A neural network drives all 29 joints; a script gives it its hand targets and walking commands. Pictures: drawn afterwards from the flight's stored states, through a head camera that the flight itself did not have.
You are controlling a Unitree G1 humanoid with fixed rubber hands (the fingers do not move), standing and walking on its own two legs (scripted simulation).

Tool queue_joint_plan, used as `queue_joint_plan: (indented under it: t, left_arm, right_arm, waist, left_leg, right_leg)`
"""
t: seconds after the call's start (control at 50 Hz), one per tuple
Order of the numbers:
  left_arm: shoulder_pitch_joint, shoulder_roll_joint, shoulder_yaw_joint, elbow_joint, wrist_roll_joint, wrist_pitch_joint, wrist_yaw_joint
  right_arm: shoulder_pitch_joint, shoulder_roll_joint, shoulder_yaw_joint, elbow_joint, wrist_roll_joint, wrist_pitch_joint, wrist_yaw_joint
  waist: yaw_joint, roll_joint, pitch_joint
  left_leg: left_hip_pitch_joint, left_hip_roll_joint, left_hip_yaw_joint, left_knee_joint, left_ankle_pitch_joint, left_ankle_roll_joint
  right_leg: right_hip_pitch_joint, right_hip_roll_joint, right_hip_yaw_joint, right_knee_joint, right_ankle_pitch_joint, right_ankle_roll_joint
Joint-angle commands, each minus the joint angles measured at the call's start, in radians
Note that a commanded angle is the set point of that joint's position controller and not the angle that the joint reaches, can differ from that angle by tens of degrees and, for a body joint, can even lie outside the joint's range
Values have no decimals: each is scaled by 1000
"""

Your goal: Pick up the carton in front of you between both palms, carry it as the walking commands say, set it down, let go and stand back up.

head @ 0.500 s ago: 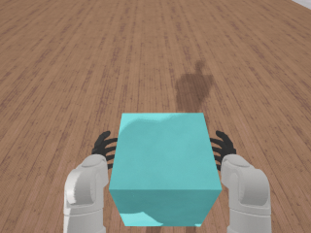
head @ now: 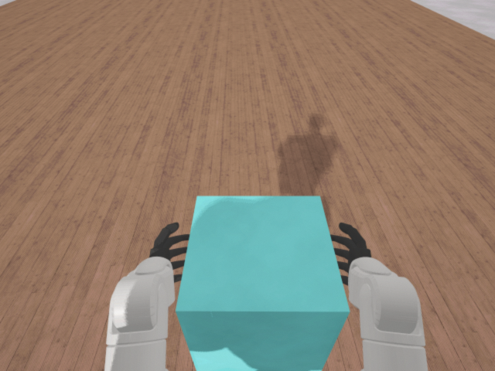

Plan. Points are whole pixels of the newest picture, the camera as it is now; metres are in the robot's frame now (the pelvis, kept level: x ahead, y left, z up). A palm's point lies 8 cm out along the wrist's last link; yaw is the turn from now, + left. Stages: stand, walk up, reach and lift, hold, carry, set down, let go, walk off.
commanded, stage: carry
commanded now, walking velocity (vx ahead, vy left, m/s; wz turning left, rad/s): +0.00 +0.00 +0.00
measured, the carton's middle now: (258, 288) +0.27 +0.00 +0.00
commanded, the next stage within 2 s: hold in 1.02 s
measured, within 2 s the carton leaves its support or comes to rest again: neither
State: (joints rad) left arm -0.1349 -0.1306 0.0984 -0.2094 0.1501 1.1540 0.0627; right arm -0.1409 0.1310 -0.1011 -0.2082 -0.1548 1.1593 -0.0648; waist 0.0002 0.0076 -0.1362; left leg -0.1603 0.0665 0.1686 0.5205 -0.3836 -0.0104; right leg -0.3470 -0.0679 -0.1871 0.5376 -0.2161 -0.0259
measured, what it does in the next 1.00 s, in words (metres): stands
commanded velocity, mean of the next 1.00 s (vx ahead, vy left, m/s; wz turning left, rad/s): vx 0.00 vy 0.00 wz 0.00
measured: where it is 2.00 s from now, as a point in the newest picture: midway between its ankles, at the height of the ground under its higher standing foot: outside the picture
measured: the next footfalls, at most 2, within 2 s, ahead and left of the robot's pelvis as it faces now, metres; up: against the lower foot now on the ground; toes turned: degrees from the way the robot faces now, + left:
none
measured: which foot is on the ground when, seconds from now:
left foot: down 0.00-1.00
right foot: down 0.00-1.00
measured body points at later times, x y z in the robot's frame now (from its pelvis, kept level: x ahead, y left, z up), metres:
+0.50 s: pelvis -0.03 +0.00 +0.00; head -0.06 +0.00 +0.45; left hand +0.27 +0.15 +0.03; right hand +0.27 -0.15 +0.03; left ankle -0.07 +0.11 -0.73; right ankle +0.04 -0.11 -0.73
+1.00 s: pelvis -0.03 +0.01 +0.00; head -0.05 +0.01 +0.45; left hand +0.27 +0.16 +0.03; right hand +0.27 -0.14 +0.03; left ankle -0.07 +0.11 -0.73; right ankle +0.04 -0.11 -0.73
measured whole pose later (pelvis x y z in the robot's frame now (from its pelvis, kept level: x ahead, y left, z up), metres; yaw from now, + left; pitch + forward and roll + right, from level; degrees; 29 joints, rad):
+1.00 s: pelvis -0.03 +0.01 +0.00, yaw +0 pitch +2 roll +0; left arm -0.21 -0.14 0.17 0.16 0.24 0.73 0.02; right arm -0.22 0.14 -0.17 0.16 -0.24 0.74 -0.03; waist 0.00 0.00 -0.09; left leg -0.23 0.05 0.17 0.55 -0.35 0.01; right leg -0.39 -0.09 -0.17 0.51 -0.15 -0.02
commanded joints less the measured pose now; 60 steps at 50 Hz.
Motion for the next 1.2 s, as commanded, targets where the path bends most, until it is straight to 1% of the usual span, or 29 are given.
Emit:
queue_joint_plan:
  t: [0.0,0.14,0.24,0.34,0.42,0.5,0.58,0.66,0.74,0.86,1.0,1.02,1.04,1.06,1.08,1.1,1.12,1.14,1.18]
  left_arm:
    - [-457,-899,-681,-22,-364,-51,-246]
    - [-430,-852,-621,50,-297,-152,-245]
    - [-426,-820,-556,129,-234,-248,-243]
    - [-460,-811,-472,239,-167,-358,-243]
    - [-506,-829,-396,348,-114,-451,-251]
    - [-545,-879,-382,406,-98,-514,-262]
    - [-538,-910,-416,394,-115,-520,-268]
    - [-504,-911,-469,337,-150,-477,-266]
    - [-485,-886,-456,330,-144,-453,-264]
    - [-509,-894,-469,315,-153,-456,-263]
    - [-499,-890,-463,323,-147,-453,-261]
    - [-421,-926,-431,354,-136,-461,-269]
    - [-433,-875,-404,351,-113,-482,-259]
    - [-429,-888,-404,343,-100,-491,-257]
    - [-452,-890,-401,349,-106,-497,-254]
    - [-434,-885,-396,359,-104,-500,-250]
    - [-413,-876,-386,374,-87,-500,-246]
    - [-448,-879,-395,363,-97,-506,-246]
    - [-474,-889,-409,367,-115,-511,-252]
  right_arm:
    - [-460,890,682,-22,366,-53,249]
    - [-424,847,624,47,296,-155,243]
    - [-423,812,562,123,235,-252,241]
    - [-461,804,483,229,173,-361,241]
    - [-512,826,411,340,124,-454,248]
    - [-551,878,396,402,107,-517,259]
    - [-539,910,427,394,121,-522,264]
    - [-502,910,476,336,156,-478,262]
    - [-483,882,464,329,151,-455,260]
    - [-507,890,477,313,160,-459,260]
    - [-500,887,470,324,157,-456,261]
    - [-393,904,462,297,163,-453,264]
    - [-427,864,452,255,153,-467,259]
    - [-453,867,468,248,145,-467,261]
    - [-457,869,474,266,146,-470,260]
    - [-449,860,469,257,148,-475,260]
    - [-472,854,464,244,150,-478,267]
    - [-482,866,481,255,155,-482,267]
    - [-470,866,470,277,139,-486,260]
  waist:
    - [2,-2,-121]
    - [1,-8,-129]
    - [0,-9,-130]
    - [0,-12,-136]
    - [0,-12,-148]
    - [0,-12,-173]
    - [-2,-12,-199]
    - [-2,-13,-212]
    - [-2,-13,-197]
    - [-2,-8,-180]
    - [-3,-5,-183]
    - [13,103,-36]
    - [10,80,-104]
    - [15,49,-77]
    - [20,49,-82]
    - [17,43,-75]
    - [24,48,-69]
    - [20,25,-84]
    - [4,15,-81]
  left_leg:
    - [-72,100,-90,-114,185,19]
    - [-88,98,-95,-117,144,24]
    - [-106,95,-97,-120,121,27]
    - [-118,93,-101,-119,103,31]
    - [-122,91,-103,-118,94,34]
    - [-112,89,-105,-108,110,36]
    - [-94,88,-104,-92,151,34]
    - [-85,90,-102,-77,199,33]
    - [-92,92,-100,-75,213,33]
    - [-98,94,-101,-86,195,35]
    - [-94,95,-99,-85,215,36]
    - [-168,-105,-267,-184,460,43]
    - [-111,-94,-294,-191,435,43]
    - [-93,-105,-286,-188,437,43]
    - [-98,-106,-289,-188,456,39]
    - [-61,-107,-289,-193,487,36]
    - [13,-119,-284,-202,474,36]
    - [11,-119,-286,-200,482,33]
    - [-2,-116,-289,-207,449,27]
  right_leg:
    - [140,-101,121,-72,211,-6]
    - [137,-102,127,-85,176,-3]
    - [131,-102,129,-92,158,-2]
    - [130,-102,131,-97,145,-2]
    - [134,-102,129,-97,141,-1]
    - [144,-104,129,-92,159,-1]
    - [155,-107,128,-80,207,-3]
    - [160,-109,127,-64,255,-4]
    - [153,-109,125,-58,264,-3]
    - [148,-106,122,-64,235,0]
    - [153,-105,117,-61,240,3]
    - [472,168,239,-72,362,-22]
    - [527,147,279,-91,348,-18]
    - [491,156,269,-97,367,-5]
    - [522,156,271,-100,391,-7]
    - [506,158,268,-103,403,1]
    - [441,161,263,-121,371,11]
    - [463,168,259,-126,361,12]
    - [488,168,255,-134,335,12]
